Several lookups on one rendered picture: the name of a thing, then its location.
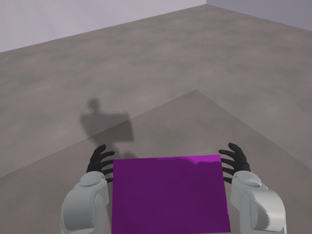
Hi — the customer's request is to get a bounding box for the left robot forearm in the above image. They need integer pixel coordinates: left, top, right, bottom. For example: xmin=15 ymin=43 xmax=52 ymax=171
xmin=60 ymin=171 xmax=109 ymax=234

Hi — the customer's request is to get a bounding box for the robot left hand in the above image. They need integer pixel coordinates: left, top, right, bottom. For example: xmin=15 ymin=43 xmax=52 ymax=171
xmin=86 ymin=144 xmax=115 ymax=183

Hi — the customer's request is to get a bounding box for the robot right hand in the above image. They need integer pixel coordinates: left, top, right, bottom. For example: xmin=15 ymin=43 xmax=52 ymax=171
xmin=218 ymin=143 xmax=251 ymax=184

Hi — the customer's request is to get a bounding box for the carton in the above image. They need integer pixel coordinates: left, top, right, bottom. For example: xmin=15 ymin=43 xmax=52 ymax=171
xmin=112 ymin=155 xmax=231 ymax=234

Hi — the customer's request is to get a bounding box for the right robot forearm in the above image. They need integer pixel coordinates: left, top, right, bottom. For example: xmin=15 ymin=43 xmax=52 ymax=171
xmin=230 ymin=171 xmax=287 ymax=234

